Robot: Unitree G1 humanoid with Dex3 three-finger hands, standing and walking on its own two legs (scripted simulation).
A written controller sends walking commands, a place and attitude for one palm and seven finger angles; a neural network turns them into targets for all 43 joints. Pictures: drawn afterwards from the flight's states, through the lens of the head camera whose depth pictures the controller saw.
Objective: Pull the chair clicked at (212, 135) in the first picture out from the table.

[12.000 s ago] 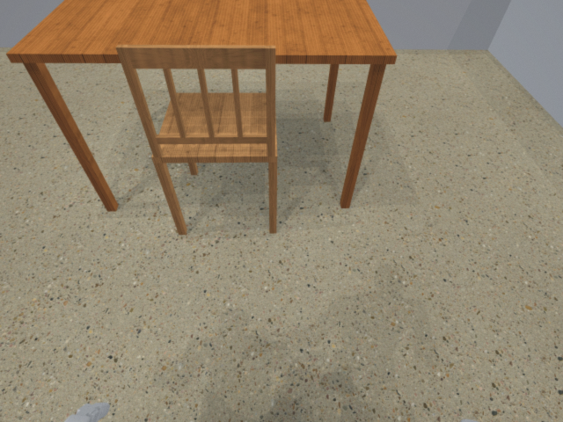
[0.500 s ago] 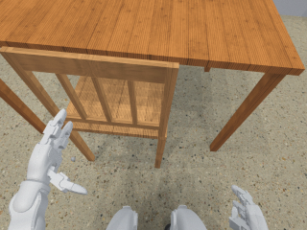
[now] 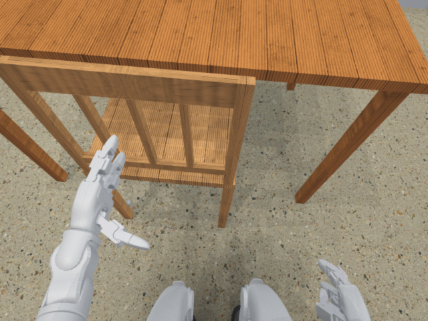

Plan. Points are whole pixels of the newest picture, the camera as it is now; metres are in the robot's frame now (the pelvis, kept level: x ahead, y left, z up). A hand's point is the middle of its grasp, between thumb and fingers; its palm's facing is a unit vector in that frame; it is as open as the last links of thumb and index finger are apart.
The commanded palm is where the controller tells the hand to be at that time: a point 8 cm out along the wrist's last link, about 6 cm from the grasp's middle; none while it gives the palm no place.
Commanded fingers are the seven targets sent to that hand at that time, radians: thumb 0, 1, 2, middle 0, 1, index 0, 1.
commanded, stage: aim the fingers beside a spindle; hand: left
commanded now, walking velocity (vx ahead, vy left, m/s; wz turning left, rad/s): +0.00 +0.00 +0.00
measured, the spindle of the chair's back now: (144, 134) +0.49 +0.17 -0.01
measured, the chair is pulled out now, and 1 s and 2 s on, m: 0.00 0.00 0.00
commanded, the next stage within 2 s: push the fingers through the gap in 0.94 s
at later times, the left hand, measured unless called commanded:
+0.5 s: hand (143, 188) +0.35 +0.14 +0.01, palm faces -0.07 -1.00 -0.04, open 16.9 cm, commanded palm +0.33 +0.21 +0.01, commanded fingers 0.00 -0.50 0.30 -0.06 -0.08 -0.06 -0.08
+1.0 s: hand (135, 195) +0.34 +0.16 +0.01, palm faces -0.06 -1.00 -0.03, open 16.9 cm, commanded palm +0.32 +0.21 +0.01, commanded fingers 0.00 -0.50 0.30 -0.06 -0.08 -0.06 -0.08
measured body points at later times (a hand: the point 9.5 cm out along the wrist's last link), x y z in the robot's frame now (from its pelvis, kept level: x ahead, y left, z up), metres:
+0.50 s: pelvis -0.01 -0.01 -0.01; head +0.12 +0.00 +0.42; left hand +0.35 +0.20 +0.01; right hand +0.13 -0.26 -0.12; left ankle +0.00 +0.09 -0.64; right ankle +0.03 -0.11 -0.64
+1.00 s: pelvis -0.01 -0.01 -0.01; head +0.11 +0.00 +0.42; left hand +0.33 +0.21 +0.01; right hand +0.15 -0.26 -0.11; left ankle +0.00 +0.09 -0.64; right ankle +0.03 -0.11 -0.64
